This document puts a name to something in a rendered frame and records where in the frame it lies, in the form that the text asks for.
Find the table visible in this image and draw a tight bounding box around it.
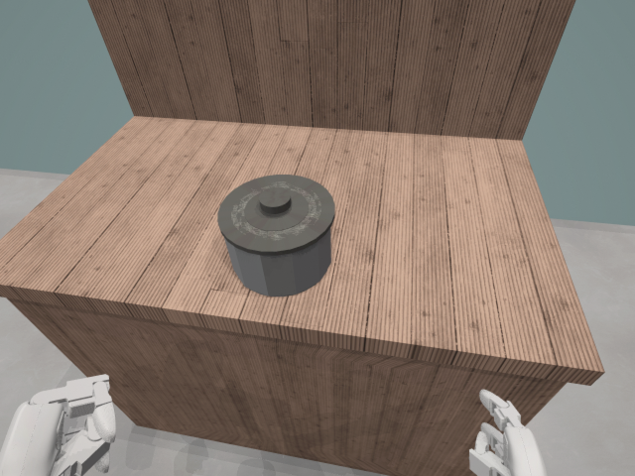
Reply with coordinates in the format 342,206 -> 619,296
0,0 -> 605,476

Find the robot left hand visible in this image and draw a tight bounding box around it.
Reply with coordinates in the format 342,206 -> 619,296
0,374 -> 116,476

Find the pot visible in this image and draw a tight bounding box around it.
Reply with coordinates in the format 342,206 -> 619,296
224,228 -> 331,297

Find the lid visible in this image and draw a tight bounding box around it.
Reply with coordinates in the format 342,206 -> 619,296
217,175 -> 335,256

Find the knob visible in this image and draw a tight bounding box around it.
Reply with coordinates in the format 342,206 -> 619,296
259,187 -> 292,214

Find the robot right hand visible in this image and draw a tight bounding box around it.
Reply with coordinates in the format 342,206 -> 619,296
469,390 -> 548,476

